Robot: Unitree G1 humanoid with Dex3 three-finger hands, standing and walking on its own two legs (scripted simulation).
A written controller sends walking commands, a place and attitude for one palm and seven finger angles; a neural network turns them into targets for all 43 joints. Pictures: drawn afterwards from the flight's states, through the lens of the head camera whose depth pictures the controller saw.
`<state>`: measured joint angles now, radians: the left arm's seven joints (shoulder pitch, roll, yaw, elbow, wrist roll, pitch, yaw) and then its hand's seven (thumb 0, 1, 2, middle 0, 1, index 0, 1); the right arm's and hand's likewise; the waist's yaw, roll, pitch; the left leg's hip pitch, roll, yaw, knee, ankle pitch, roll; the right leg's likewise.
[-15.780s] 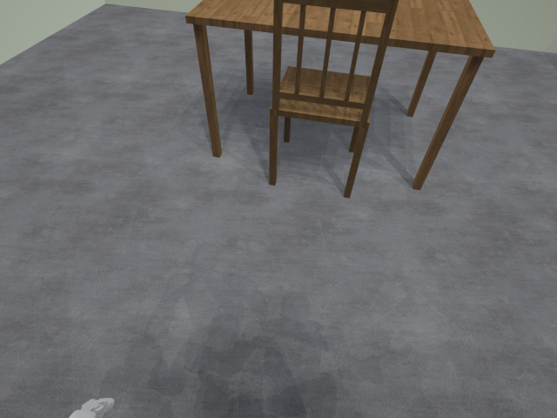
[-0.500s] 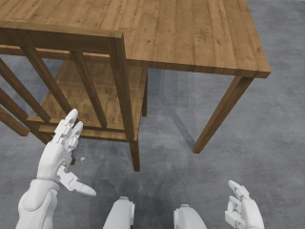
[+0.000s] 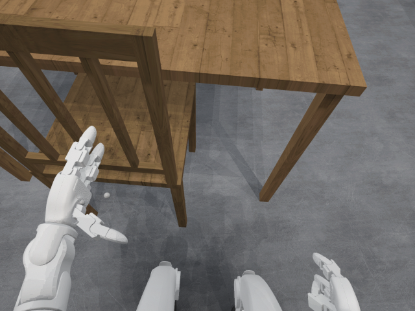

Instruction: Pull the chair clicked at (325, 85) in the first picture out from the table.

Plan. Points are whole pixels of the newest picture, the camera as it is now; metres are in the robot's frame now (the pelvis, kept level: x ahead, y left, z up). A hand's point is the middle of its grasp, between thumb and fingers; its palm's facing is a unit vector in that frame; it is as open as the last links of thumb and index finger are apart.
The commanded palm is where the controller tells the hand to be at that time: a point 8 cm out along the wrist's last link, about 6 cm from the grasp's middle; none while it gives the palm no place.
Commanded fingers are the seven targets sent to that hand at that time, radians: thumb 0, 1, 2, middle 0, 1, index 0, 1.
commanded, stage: aim the fingers beside a spindle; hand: left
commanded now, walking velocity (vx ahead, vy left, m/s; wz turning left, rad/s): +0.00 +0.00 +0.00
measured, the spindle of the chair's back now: (66, 120) +0.46 +0.30 +0.05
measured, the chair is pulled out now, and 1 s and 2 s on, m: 0.00 0.00 0.00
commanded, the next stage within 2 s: none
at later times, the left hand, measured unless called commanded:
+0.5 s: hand (112, 212) +0.29 +0.18 +0.02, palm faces -0.10 -0.99 -0.01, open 17.0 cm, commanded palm +0.28 +0.24 +0.04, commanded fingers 0.00 -0.50 0.30 -0.06 -0.08 -0.06 -0.08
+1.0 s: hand (101, 201) +0.30 +0.19 +0.05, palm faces -0.06 -1.00 -0.07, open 17.0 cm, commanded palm +0.28 +0.25 +0.04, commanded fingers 0.00 -0.50 0.30 -0.06 -0.08 -0.06 -0.08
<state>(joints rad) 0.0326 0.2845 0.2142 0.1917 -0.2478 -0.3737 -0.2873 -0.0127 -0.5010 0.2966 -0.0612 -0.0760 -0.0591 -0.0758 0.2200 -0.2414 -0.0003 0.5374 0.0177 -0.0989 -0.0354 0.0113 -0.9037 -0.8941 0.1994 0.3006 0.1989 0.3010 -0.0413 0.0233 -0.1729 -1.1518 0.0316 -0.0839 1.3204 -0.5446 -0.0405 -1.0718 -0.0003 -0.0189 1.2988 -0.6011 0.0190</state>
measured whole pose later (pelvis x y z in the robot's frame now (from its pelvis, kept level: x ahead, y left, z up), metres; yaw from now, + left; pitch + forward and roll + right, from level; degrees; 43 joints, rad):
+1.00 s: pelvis +0.00 +0.00 +0.00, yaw +0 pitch +21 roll -3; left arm 0.08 0.28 0.21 0.14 -0.25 -0.40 -0.27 -0.01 -0.50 0.30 -0.06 -0.08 -0.06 -0.08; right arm 0.23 -0.24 0.00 0.54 0.02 -0.09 -0.04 0.01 -0.90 -0.89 0.20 0.30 0.20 0.30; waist -0.04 0.02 -0.18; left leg -1.16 0.03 -0.08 1.33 -0.54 -0.04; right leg -1.07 0.00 -0.02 1.30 -0.60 0.02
